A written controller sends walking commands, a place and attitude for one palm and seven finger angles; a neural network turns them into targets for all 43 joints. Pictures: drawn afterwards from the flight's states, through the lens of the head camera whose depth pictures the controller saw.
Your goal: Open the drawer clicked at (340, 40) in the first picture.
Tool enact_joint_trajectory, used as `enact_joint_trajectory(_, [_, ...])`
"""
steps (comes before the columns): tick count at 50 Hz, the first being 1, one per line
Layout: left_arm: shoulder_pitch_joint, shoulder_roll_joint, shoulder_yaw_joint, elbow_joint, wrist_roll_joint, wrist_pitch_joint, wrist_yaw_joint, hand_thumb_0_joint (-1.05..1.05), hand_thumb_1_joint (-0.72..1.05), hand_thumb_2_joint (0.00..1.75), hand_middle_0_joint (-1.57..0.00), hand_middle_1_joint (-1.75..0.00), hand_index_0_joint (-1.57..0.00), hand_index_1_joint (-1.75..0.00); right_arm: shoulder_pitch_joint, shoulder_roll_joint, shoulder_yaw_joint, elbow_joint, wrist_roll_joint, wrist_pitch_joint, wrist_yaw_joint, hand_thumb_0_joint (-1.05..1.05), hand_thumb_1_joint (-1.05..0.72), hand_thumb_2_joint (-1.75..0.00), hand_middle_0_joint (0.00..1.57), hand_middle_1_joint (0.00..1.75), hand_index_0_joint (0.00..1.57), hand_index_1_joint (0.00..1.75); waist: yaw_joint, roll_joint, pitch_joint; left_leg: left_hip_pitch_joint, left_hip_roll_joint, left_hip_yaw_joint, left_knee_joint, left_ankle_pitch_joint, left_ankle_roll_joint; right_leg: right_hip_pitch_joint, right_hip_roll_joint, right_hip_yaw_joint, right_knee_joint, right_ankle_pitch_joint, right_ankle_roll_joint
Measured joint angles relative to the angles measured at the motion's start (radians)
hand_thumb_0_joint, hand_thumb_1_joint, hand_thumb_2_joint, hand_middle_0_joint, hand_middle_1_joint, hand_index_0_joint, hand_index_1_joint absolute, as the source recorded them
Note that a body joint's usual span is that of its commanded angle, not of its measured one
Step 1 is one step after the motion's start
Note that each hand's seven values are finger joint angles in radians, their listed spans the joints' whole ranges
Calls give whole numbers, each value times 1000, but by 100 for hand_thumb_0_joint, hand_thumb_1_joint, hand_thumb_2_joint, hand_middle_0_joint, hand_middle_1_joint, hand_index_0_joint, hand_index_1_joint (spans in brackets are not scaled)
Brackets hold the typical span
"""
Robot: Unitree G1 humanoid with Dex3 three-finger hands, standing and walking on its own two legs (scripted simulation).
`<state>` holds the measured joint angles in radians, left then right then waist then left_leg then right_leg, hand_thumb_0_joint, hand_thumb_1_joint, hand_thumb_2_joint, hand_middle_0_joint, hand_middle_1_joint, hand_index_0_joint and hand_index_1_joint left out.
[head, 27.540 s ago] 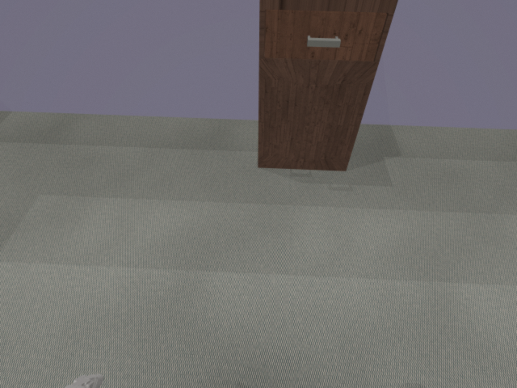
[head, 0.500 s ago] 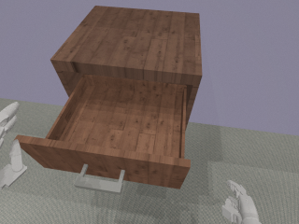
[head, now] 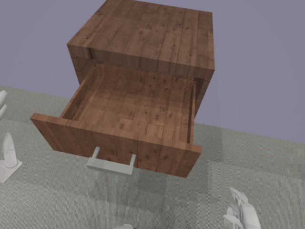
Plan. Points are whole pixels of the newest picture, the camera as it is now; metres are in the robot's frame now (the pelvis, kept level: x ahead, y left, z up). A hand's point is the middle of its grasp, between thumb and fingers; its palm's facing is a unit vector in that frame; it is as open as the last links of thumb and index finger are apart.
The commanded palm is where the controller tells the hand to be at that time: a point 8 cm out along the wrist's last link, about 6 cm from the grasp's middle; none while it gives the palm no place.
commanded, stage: step back with the hand held close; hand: left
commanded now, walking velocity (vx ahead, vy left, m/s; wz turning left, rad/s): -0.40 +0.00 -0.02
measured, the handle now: (112, 160) +0.30 +0.13 -0.03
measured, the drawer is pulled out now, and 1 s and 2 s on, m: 0.28 0.28 0.28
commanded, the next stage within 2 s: stop stepping back and stand still in 0.30 s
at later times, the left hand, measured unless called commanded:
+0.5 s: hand out of the picture +0.09 +0.20 +0.17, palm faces +0.30 -0.82 -0.49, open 7.4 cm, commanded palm +0.04 +0.24 +0.19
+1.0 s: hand out of the picture +0.01 +0.21 +0.16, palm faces +0.39 -0.84 -0.38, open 7.4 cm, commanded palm -0.05 +0.25 +0.19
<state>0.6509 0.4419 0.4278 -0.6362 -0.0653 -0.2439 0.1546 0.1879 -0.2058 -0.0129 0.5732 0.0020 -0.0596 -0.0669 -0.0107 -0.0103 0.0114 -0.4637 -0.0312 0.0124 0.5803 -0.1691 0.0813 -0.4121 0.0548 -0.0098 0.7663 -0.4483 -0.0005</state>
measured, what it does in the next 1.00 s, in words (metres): walks backwards: right foot, then left foot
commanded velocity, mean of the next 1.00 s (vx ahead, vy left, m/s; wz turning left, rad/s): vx -0.05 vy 0.00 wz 0.02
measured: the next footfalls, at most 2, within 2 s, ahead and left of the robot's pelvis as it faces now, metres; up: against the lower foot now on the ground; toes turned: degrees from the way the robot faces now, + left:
right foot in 0.26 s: -0.16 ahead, -0.13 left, +0.00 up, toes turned -1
left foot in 0.52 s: -0.10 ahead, +0.08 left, +0.00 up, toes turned -2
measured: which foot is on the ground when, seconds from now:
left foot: down 0.00-0.32, up 0.34-0.50, down 0.52-1.00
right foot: up 0.00-0.24, down 0.26-1.00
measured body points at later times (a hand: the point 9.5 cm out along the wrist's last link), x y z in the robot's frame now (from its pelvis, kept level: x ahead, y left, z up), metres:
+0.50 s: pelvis -0.11 -0.03 +0.00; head -0.09 -0.02 +0.45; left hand +0.07 +0.24 +0.20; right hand +0.04 -0.30 -0.08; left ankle -0.09 +0.07 -0.72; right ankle -0.16 -0.15 -0.73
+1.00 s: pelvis -0.19 -0.02 +0.00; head -0.20 -0.01 +0.45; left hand -0.02 +0.26 +0.18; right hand -0.05 -0.26 -0.09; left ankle -0.10 +0.07 -0.73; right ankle -0.18 -0.14 -0.71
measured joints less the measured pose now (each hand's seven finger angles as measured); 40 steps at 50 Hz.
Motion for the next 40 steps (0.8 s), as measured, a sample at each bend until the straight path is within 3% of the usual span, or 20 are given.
enact_joint_trajectory(7, [-14, -11, -16, -33, -12, -10, -25, 2, 89, 90, -21, -30, -21, -30, -53, 40, 23, 16, -15, -55, 32, 1, -91, -90, 20, 30, 20, 30, 26, -6, 2, -29, 55, 36, -80, 79, -15, 95, -31, 9, -41, -53, 28])
enact_joint_trajectory(12, [-26, 30, -5, -59, -27, -17, -58, 2, 89, 90, -21, -30, -21, -30, -92, 51, 43, 3, -18, -70, 43, 1, -90, -90, 21, 30, 20, 30, 13, -13, 19, -88, 77, 40, -109, 149, -38, 186, -30, -11, -219, 4, 15])
enact_joint_trajectory(14, [-27, 40, 3, -64, -35, -24, -75, 2, 89, 90, -21, -30, -21, -30, -106, 37, 41, -3, -15, -65, 44, 1, -90, -90, 21, 30, 20, 30, 3, 20, 42, -112, 96, 18, -102, 173, -50, 205, -6, -37, -282, 90, 2])
enact_joint_trajectory(16, [-12, 52, 1, -67, -44, -29, -91, 2, 89, 90, -21, -30, -21, -30, -97, 22, 30, -1, -1, -49, 43, 1, -90, -90, 21, 30, 20, 30, -14, 54, 58, -129, 100, -19, -68, 90, -66, 210, 12, -69, -289, 107, -10])
enact_joint_trajectory(20, [78, 45, 11, -67, -35, -33, -83, 1, 89, 90, -22, -30, -22, -30, -32, 15, 4, 41, 21, 4, 28, 1, -91, -90, 21, 30, 20, 30, -4, -4, 8, -143, 25, -19, 262, -192, -96, 193, -43, -48, -236, 77, -18])
enact_joint_trajectory(23, [72, -1, 10, -9, -6, -21, -47, 1, 89, 90, -22, -30, -22, -30, 3, -1, 1, 53, 26, 40, 2, 1, -91, -90, 20, 30, 20, 30, -4, -30, -30, -37, 2, 1, 245, -242, -91, 184, -73, -30, -229, 85, -10])
enact_joint_trajectory(26, [25, -37, -12, 39, 2, 12, -11, 1, 89, 90, -22, -30, -22, -30, 22, -31, -5, 25, 34, 39, -11, 1, -91, -90, 20, 29, 20, 30, -23, -8, -32, 111, 23, 9, 16, -67, -64, 155, -72, -48, -173, 68, -1])
enact_joint_trajectory(27, [-1, -44, -23, 51, 1, 21, -7, 1, 89, 90, -22, -30, -22, -30, 16, -30, -13, 27, 36, 32, -12, 1, -91, -90, 20, 29, 20, 30, -26, -18, -18, 125, 13, 10, -10, -94, -56, 146, -82, -49, -151, 62, 3])
enact_joint_trajectory(30, [-24, -52, -43, 52, 3, 48, -8, 1, 89, 90, -21, -30, -21, -30, -2, -15, -14, 16, 29, 11, -3, 1, -91, -90, 20, 29, 20, 30, -23, -45, 15, 120, 3, 24, -15, -80, -50, 136, -94, -35, -150, 86, 10])
enact_joint_trajectory(35, [38, -20, -47, -26, 7, 39, -16, 2, 89, 90, -21, -30, -21, -30, 4, 11, 15, -12, 25, -28, 9, 1, -91, -90, 20, 29, 20, 30, -36, -8, 26, 94, 37, -11, -16, -42, -60, 150, -55, -69, -225, 163, -3])
enact_joint_trajectory(40, [65, -18, -30, -21, 10, 23, -6, 1, 89, 90, -22, -30, -22, -30, 34, 21, 28, 0, 16, -9, 12, 1, -91, -90, 20, 30, 20, 30, -12, 14, -9, 59, 37, -32, 40, -171, -53, 146, -44, -80, -249, 190, -28])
